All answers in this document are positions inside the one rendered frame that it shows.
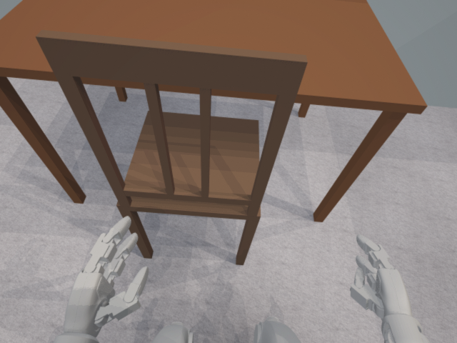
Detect robot right hand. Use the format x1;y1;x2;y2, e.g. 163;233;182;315
351;234;412;321

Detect robot right forearm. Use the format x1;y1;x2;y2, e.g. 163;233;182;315
381;314;430;343

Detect robot right thigh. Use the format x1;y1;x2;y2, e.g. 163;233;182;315
253;321;301;343

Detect robot left thigh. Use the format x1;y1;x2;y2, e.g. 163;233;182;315
152;325;194;343

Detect robot thigh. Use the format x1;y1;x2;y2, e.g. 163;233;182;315
253;321;301;343
152;325;194;343

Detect table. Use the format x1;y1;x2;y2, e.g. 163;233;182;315
0;0;427;222

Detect chair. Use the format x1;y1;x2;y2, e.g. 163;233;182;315
36;30;308;265

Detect robot left hand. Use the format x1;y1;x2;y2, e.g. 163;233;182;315
64;216;149;337

